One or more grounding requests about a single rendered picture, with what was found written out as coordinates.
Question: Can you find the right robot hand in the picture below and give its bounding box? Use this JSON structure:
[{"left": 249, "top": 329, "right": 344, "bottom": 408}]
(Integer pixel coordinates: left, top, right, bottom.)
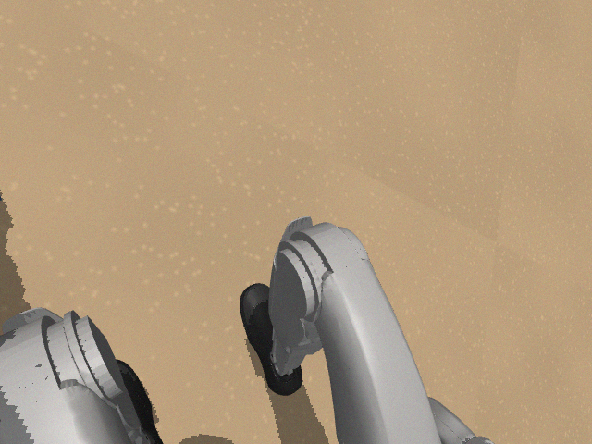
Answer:
[{"left": 428, "top": 397, "right": 476, "bottom": 444}]

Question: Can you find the left robot foot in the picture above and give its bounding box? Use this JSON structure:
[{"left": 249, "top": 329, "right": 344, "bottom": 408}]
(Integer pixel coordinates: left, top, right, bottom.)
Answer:
[{"left": 117, "top": 360, "right": 163, "bottom": 444}]

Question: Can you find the right robot foot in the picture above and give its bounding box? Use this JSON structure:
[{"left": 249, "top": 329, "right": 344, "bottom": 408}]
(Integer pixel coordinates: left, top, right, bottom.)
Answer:
[{"left": 240, "top": 283, "right": 302, "bottom": 396}]

